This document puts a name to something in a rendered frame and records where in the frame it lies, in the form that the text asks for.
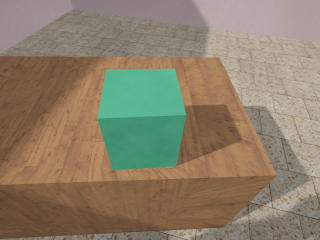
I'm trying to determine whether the carton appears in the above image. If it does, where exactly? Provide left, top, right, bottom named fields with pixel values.
left=97, top=68, right=186, bottom=170

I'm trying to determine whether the pedestal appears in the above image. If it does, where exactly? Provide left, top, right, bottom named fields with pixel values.
left=0, top=56, right=277, bottom=239

